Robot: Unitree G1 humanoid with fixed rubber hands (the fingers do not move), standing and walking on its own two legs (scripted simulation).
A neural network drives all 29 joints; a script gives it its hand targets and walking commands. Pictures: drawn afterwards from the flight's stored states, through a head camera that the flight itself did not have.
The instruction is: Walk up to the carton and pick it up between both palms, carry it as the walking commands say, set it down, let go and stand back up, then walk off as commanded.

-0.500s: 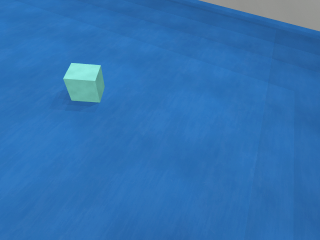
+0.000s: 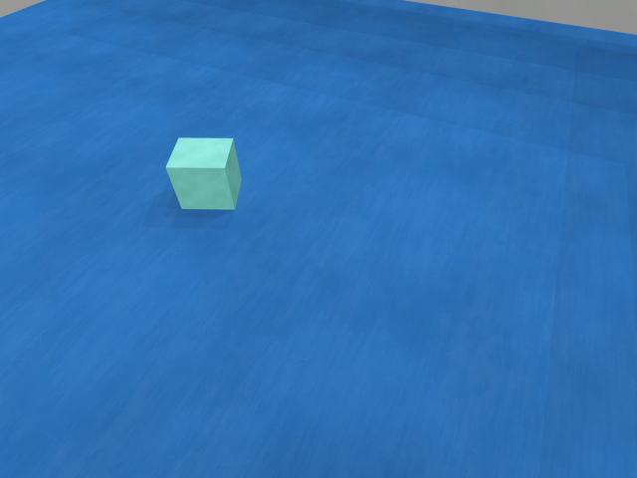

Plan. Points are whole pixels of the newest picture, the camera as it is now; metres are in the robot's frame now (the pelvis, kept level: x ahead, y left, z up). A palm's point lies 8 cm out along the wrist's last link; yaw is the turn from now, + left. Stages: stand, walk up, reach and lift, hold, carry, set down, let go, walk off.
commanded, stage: walk off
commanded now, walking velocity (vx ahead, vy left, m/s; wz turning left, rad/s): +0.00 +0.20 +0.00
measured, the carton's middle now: (207, 174) +1.43 +0.49 -0.64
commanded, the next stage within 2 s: stand in 0.58 s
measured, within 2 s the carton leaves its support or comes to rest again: neither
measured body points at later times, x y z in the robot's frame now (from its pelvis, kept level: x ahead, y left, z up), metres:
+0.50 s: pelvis -0.03 +0.10 +0.00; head -0.01 +0.08 +0.45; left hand +0.04 +0.38 -0.12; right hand +0.02 -0.17 -0.15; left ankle -0.01 +0.21 -0.69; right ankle -0.05 -0.01 -0.73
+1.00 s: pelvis -0.05 +0.21 +0.01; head -0.01 +0.22 +0.46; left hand +0.02 +0.48 -0.13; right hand +0.01 -0.07 -0.12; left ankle -0.01 +0.31 -0.73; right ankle -0.11 +0.06 -0.69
